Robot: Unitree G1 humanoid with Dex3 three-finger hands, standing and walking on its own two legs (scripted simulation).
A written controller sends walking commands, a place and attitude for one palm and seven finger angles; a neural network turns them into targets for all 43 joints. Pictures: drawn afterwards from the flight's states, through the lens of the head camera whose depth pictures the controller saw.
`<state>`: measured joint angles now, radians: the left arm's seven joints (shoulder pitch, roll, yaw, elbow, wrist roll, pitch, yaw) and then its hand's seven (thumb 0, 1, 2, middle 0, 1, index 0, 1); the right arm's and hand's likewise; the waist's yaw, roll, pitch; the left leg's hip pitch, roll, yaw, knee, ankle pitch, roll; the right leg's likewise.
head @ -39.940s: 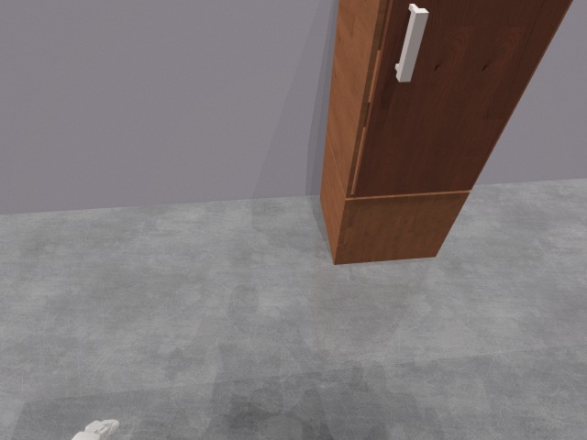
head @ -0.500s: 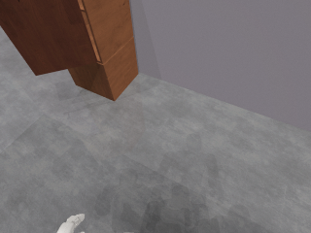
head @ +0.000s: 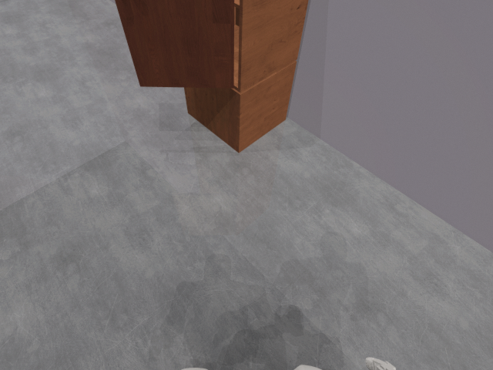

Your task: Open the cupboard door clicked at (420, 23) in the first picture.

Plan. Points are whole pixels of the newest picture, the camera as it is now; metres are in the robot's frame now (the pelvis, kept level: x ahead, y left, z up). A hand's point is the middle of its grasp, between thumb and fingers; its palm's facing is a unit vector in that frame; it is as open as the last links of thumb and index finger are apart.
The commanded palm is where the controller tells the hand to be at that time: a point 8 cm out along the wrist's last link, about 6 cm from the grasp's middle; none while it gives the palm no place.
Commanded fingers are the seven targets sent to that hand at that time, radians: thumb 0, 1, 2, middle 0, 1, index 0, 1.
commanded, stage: take the last steps up to it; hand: left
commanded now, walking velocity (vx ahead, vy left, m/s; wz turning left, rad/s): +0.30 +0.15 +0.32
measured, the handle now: out of the picture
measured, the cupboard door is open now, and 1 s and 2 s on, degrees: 46 46 46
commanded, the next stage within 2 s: come to a stop and stand still in 1.54 s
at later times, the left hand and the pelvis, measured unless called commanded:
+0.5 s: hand out of the picture +0.04 +0.17 -0.15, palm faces +0.23 -0.95 -0.20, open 7.4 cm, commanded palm none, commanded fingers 0.00 0.90 0.90 -0.20 -0.30 -0.20 -0.30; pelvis +0.10 +0.02 +0.02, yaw +10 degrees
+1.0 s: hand (114, 237) +0.36 +0.32 -0.14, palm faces +0.15 -0.96 -0.23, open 7.4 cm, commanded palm none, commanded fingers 0.00 0.90 0.90 -0.20 -0.30 -0.20 -0.30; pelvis +0.28 +0.12 +0.01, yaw +8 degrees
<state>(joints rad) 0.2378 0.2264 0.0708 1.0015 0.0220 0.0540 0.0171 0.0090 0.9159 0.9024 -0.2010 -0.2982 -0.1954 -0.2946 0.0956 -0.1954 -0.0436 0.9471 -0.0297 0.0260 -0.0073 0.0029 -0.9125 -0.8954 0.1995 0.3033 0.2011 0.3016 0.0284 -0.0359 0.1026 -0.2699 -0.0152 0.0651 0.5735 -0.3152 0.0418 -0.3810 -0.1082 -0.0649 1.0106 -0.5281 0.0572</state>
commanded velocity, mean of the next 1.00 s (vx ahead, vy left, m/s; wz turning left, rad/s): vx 0.30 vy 0.11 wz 0.07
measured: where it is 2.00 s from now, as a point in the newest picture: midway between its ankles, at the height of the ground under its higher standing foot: (201, 259)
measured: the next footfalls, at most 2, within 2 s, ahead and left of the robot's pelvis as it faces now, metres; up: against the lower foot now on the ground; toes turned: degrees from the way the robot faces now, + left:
right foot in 0.22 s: +0.07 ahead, -0.12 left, +0.00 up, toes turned -3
left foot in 0.64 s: +0.25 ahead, +0.22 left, +0.00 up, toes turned +19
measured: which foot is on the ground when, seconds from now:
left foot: down 0.00-0.22, up 0.24-0.62, down 0.64-1.00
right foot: up 0.00-0.20, down 0.22-0.64, up 0.66-1.00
